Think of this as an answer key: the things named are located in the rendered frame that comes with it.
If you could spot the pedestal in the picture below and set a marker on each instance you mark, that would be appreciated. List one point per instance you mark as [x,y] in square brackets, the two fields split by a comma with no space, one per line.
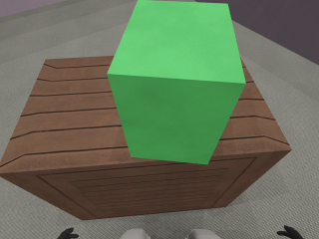
[69,149]

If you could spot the robot left hand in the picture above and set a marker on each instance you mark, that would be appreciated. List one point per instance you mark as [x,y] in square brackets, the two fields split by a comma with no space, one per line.
[67,234]

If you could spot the right robot thigh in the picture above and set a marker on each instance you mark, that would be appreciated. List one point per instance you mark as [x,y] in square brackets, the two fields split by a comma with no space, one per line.
[201,234]

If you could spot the carton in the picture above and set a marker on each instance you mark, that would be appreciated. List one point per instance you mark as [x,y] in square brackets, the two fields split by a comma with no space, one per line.
[176,78]

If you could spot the left robot thigh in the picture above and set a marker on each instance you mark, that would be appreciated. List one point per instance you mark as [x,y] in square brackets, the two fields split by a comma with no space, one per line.
[137,233]

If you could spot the robot right hand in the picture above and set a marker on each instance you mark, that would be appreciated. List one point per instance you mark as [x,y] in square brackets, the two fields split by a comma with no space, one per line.
[290,232]

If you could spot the robot thigh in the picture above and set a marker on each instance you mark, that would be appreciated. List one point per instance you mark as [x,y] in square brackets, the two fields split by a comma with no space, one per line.
[201,234]
[137,233]

